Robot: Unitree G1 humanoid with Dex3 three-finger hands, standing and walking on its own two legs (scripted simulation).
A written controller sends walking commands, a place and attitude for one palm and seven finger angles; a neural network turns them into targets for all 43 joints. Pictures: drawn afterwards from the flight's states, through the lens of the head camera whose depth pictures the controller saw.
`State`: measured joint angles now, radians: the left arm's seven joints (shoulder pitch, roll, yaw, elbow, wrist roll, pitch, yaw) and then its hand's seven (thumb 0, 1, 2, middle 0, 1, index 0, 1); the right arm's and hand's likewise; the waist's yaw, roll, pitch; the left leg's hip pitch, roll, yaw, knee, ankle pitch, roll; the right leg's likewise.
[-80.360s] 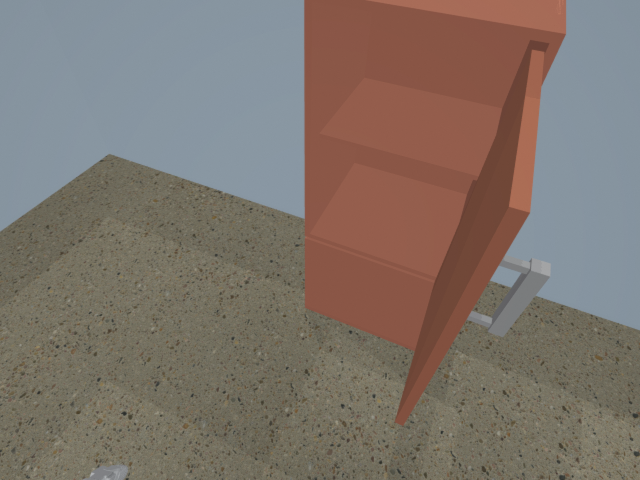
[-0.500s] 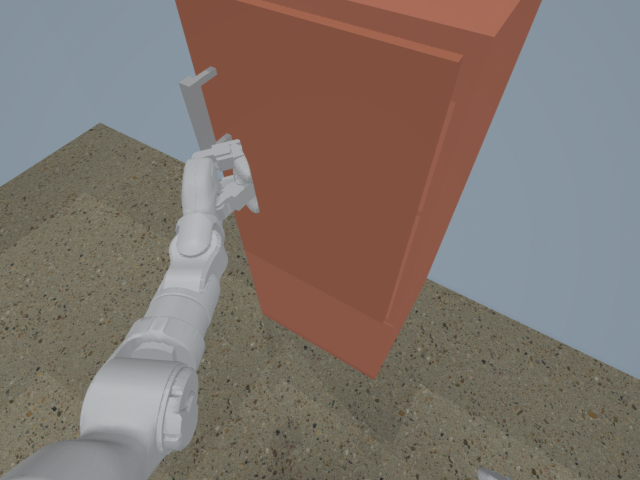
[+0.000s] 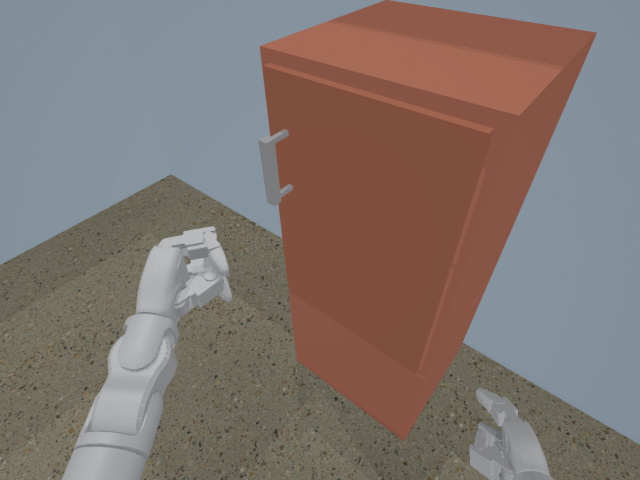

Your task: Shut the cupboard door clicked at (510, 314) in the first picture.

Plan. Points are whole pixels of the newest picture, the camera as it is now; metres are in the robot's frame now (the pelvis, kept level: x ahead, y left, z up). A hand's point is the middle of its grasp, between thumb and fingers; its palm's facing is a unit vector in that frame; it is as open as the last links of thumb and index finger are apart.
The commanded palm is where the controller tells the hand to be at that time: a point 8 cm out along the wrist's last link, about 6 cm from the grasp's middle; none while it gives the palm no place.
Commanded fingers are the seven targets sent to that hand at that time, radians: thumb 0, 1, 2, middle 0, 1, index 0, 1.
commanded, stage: draw the hand back to the body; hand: left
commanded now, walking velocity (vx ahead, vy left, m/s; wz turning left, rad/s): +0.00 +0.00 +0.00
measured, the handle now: (278, 167) +0.63 +0.12 +0.08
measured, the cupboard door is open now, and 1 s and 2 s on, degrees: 0 0 0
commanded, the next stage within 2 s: step back with the hand held close in 0.96 s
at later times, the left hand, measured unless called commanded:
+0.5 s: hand (80, 333) +0.22 +0.26 +0.15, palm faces +0.37 -0.86 -0.35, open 5.5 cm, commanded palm +0.17 +0.30 +0.18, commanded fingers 0.00 0.90 0.90 -0.28 -0.39 -0.28 -0.39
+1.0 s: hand (47, 339) +0.20 +0.27 +0.17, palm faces +0.45 -0.81 -0.38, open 7.4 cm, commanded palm +0.15 +0.31 +0.18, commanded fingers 0.00 0.90 0.90 -0.20 -0.30 -0.20 -0.30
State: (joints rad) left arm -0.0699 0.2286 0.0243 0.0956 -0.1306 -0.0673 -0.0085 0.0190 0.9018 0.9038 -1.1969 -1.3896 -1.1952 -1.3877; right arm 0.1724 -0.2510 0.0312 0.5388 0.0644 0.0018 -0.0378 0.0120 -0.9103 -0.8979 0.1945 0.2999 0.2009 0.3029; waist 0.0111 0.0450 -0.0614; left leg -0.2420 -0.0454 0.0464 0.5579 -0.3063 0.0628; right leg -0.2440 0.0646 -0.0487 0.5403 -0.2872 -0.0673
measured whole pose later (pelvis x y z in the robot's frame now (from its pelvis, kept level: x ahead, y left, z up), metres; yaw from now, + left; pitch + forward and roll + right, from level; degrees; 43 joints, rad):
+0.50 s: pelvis +0.01 +0.01 +0.01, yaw +1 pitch -4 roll -1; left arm 0.40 0.33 0.25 -0.30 -0.09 -0.05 0.08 0.02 0.90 0.90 -0.55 -0.68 -0.55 -0.68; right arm 0.22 -0.23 0.04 0.61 0.03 0.01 -0.04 0.01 -0.91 -0.90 0.20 0.30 0.21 0.30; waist 0.05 0.08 -0.01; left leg -0.09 -0.06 0.03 0.42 -0.26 0.08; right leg -0.08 0.06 -0.05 0.38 -0.23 -0.05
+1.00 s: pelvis +0.02 +0.01 +0.01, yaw +1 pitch -4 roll -1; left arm 0.47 0.35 0.32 -0.38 -0.09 -0.07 0.10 0.02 0.89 0.90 -0.21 -0.31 -0.21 -0.31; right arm 0.20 -0.23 0.03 0.61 0.02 -0.07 -0.05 0.01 -0.91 -0.90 0.20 0.30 0.20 0.30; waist 0.06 0.07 -0.02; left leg -0.10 -0.06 0.03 0.43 -0.27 0.07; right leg -0.08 0.06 -0.06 0.39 -0.24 -0.05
